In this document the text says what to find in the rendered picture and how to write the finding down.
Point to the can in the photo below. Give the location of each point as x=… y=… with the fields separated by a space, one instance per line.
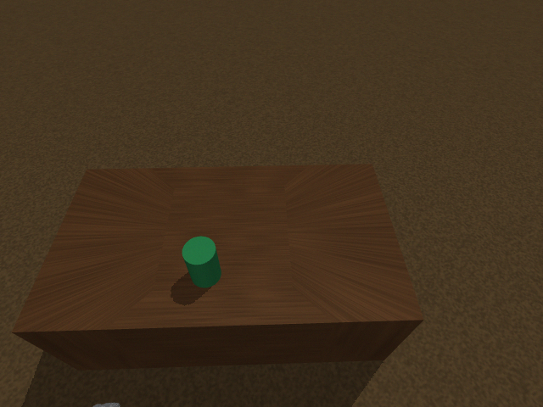
x=202 y=261

